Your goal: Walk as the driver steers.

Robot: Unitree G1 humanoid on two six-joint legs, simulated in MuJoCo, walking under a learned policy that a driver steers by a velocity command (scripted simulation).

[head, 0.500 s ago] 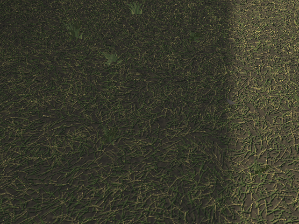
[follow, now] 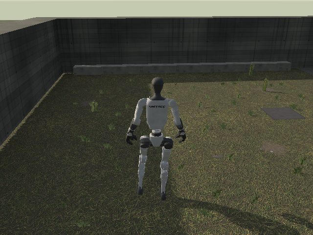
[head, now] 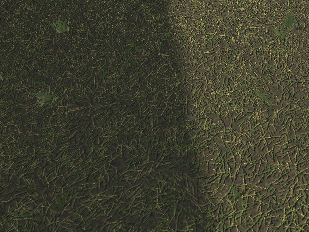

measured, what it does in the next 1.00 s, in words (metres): walks ahead, turning right: left foot, then right foot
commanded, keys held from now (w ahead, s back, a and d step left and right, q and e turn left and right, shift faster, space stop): w+e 0.60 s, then no key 0.40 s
